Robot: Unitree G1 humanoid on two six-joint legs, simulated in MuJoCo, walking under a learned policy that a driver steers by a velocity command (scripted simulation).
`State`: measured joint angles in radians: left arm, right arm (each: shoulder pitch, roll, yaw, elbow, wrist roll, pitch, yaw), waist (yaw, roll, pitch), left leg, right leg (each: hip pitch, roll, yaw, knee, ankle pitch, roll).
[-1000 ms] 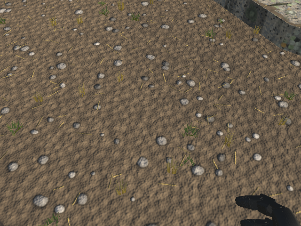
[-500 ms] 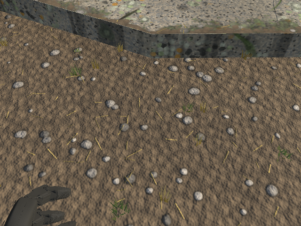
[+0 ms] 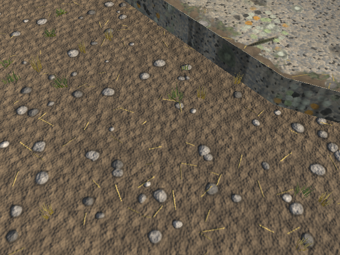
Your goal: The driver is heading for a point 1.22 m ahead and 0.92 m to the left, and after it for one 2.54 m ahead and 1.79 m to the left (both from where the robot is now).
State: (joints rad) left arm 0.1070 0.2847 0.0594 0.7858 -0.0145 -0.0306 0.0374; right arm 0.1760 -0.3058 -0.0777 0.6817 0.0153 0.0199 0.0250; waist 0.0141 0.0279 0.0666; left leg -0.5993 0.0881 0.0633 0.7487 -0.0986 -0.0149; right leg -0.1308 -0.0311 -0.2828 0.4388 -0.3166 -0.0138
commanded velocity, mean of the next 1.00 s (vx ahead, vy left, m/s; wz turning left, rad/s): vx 0.03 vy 0.00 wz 0.92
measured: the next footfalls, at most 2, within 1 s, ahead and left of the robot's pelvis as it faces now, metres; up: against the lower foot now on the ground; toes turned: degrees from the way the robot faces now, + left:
left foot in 0.06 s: +0.16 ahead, +0.11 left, +0.00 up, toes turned +8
right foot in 0.50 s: +0.25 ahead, -0.09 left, +0.00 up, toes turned +38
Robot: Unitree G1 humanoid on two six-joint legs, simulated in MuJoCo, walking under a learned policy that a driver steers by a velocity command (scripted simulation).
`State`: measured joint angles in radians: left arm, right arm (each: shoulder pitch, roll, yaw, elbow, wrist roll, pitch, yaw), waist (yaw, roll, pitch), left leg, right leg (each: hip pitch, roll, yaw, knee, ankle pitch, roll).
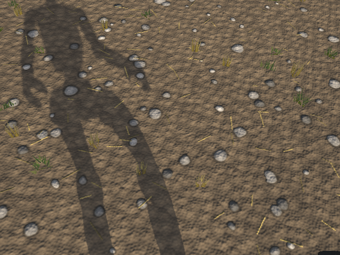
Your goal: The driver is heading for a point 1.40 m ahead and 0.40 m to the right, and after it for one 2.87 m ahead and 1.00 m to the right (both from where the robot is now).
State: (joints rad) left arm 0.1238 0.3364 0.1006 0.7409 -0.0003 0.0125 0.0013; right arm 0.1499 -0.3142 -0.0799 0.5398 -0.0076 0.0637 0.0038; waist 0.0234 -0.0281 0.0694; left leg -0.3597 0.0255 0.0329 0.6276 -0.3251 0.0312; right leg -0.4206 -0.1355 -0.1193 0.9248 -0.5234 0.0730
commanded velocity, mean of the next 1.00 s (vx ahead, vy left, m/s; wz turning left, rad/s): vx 0.00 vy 0.00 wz -0.33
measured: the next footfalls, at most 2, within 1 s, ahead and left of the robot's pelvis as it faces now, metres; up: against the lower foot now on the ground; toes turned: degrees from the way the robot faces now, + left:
right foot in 0.44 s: +0.02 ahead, -0.13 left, +0.00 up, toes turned -22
left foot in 0.96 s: +0.15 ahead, +0.05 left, +0.00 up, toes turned -23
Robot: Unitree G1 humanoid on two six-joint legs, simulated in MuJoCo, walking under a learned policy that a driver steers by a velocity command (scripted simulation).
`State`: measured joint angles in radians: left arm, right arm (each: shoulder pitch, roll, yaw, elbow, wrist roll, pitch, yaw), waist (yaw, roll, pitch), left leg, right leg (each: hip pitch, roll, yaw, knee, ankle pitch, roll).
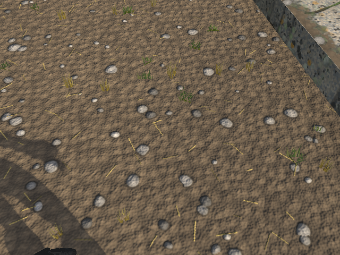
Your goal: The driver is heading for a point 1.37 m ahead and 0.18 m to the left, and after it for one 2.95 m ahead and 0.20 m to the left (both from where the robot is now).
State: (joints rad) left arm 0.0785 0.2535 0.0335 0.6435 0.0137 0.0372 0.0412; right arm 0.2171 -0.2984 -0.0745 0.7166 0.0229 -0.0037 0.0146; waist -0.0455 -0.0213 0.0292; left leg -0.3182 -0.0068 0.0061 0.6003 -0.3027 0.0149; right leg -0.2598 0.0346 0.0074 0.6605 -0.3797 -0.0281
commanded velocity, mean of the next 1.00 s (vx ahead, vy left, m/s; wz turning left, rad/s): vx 0.63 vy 0.00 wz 0.09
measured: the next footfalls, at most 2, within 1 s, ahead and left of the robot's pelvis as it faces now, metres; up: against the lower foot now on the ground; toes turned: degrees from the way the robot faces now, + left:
right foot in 0.30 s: +0.10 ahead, -0.12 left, +0.00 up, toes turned +24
left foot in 0.70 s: +0.26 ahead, +0.23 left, +0.00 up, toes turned +18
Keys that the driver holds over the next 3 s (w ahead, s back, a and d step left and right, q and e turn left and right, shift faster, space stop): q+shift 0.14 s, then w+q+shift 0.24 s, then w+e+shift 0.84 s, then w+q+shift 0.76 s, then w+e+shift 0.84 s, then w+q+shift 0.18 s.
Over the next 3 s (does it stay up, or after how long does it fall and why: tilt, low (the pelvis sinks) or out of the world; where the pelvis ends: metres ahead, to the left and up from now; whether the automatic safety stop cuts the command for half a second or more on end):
stays up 2.27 0.16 0.00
